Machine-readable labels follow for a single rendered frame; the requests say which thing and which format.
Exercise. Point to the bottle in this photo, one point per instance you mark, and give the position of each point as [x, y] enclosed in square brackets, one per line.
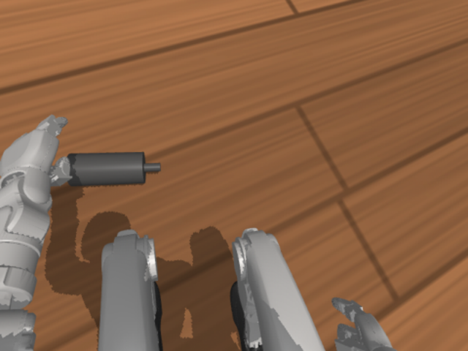
[91, 169]

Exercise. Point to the left robot arm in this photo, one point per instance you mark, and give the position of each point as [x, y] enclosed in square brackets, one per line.
[25, 200]

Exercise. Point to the right robot foot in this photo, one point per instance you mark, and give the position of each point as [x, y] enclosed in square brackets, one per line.
[238, 318]

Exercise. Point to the right robot hand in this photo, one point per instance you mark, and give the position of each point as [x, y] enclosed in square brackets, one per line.
[368, 334]

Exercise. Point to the left robot hand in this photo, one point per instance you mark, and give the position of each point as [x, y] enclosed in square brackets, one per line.
[38, 149]

